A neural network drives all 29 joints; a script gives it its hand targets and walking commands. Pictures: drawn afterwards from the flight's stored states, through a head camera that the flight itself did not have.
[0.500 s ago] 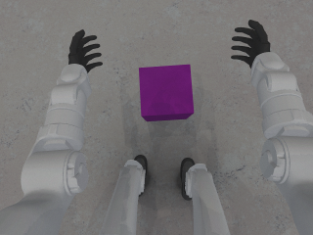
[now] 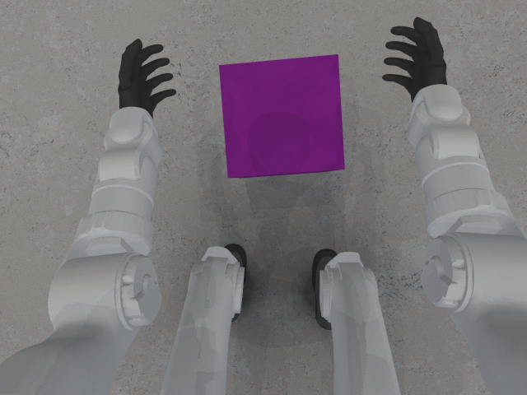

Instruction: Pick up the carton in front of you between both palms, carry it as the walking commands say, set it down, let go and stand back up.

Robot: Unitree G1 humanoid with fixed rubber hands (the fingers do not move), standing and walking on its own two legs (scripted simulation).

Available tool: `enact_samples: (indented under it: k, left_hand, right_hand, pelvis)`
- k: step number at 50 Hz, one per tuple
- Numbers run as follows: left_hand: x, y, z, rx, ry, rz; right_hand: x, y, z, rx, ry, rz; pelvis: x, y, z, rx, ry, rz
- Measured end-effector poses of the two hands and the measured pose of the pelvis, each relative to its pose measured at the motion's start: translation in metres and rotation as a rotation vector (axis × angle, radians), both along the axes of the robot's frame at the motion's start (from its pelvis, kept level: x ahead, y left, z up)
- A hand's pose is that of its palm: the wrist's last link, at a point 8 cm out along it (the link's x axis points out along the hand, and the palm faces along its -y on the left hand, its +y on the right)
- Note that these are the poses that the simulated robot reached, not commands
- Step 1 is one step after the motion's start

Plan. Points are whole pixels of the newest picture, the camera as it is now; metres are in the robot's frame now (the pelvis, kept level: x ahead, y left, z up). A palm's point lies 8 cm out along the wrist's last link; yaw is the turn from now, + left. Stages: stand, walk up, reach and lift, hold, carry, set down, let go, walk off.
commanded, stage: reach and lift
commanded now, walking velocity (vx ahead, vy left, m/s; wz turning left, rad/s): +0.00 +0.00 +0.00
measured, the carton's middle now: (281, 128) +0.50 +0.00 -0.42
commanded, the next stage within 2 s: none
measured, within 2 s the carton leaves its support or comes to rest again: leaves its support in 1.34 s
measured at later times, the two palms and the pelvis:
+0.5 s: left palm (186, 128) +0.48 +0.19 -0.34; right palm (377, 115) +0.51 -0.18 -0.34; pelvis -0.05 +0.00 -0.16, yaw +0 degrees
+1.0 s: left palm (197, 125) +0.49 +0.17 -0.35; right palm (361, 115) +0.51 -0.15 -0.35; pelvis -0.05 +0.00 -0.17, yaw +0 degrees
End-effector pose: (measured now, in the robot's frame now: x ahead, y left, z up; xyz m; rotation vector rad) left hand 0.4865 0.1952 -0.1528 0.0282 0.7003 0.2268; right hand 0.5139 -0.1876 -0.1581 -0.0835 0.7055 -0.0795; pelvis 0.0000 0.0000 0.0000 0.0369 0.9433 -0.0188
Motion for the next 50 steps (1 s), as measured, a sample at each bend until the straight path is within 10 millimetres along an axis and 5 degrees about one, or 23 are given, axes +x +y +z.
enact_samples:
  k: [6,12,26,36,50]
  left_hand:
    - [-0.005,0.002,-0.064,0.004,-0.013,-0.006]
    - [-0.004,0.000,-0.105,-0.005,-0.014,-0.006]
    - [-0.002,-0.009,-0.194,-0.015,0.056,-0.024]
    - [0.013,-0.009,-0.198,-0.011,0.018,-0.032]
    - [0.006,-0.030,-0.196,-0.040,0.027,-0.071]
  right_hand:
    - [-0.005,-0.005,-0.064,-0.011,-0.022,-0.002]
    - [-0.003,-0.004,-0.103,-0.003,-0.026,-0.005]
    - [-0.005,0.005,-0.191,0.006,0.036,-0.004]
    - [0.008,0.015,-0.195,0.010,-0.005,0.012]
    - [-0.001,0.034,-0.193,0.032,0.012,0.040]
  pelvis:
    - [-0.019,0.001,-0.060,-0.001,-0.043,0.005]
    - [-0.038,0.001,-0.107,-0.003,-0.121,0.005]
    - [-0.048,0.001,-0.164,-0.005,-0.264,0.008]
    - [-0.037,0.001,-0.178,-0.009,-0.281,0.007]
    - [-0.046,0.003,-0.173,-0.010,-0.283,0.009]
